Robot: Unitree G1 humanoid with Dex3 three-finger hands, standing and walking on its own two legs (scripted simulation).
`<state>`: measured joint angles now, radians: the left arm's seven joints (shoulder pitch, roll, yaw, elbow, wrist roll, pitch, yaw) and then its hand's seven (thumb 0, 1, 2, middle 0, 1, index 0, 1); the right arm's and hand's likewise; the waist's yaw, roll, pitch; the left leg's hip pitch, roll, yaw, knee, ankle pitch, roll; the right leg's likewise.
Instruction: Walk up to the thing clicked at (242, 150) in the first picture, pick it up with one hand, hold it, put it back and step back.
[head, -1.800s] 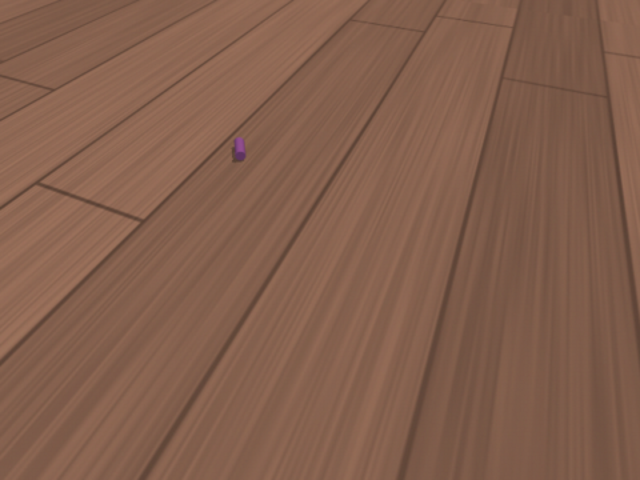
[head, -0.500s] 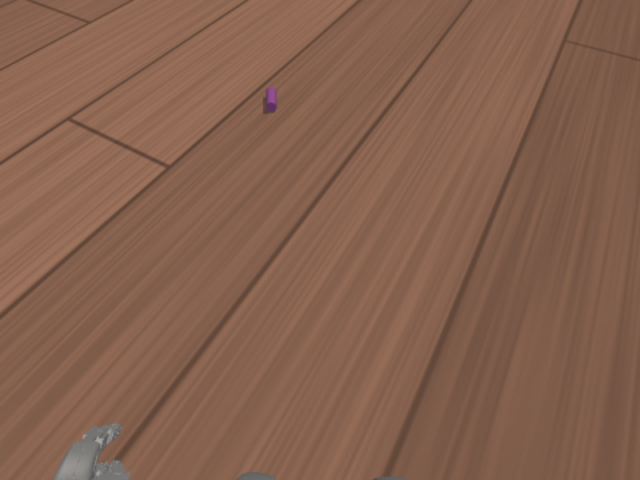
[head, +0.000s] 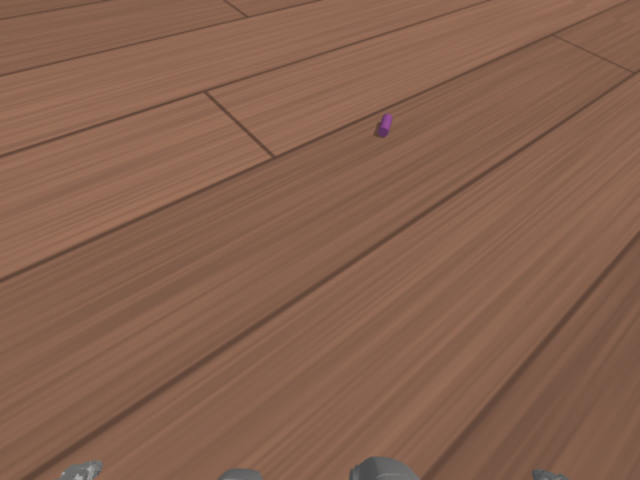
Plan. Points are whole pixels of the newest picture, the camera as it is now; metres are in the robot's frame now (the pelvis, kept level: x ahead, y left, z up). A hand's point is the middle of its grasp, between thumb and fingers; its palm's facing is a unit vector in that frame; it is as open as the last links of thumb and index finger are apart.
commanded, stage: walk up
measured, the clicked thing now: (385, 125) +1.81 -0.39 -0.73
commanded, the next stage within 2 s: stand in 1.48 s
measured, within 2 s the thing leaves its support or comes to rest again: neither
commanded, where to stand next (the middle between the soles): +0.06 +0.01 m, yaw +17 degrees
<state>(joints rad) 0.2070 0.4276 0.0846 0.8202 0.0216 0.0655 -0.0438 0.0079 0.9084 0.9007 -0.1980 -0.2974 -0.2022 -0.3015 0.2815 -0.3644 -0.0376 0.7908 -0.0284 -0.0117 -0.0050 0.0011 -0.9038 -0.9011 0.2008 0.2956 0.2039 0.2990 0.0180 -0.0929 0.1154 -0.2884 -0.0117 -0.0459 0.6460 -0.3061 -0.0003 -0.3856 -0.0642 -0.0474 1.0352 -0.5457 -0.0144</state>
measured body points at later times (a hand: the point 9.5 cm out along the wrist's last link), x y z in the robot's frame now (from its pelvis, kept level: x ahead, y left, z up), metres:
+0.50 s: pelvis -0.01 -0.02 +0.00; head +0.03 -0.03 +0.45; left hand -0.04 +0.32 -0.08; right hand +0.16 -0.31 -0.12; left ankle -0.01 +0.13 -0.70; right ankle +0.02 -0.16 -0.72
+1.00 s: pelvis +0.00 -0.01 +0.00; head +0.02 -0.01 +0.45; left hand -0.04 +0.30 -0.12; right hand +0.19 -0.27 -0.12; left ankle -0.01 +0.11 -0.72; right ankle +0.05 -0.14 -0.72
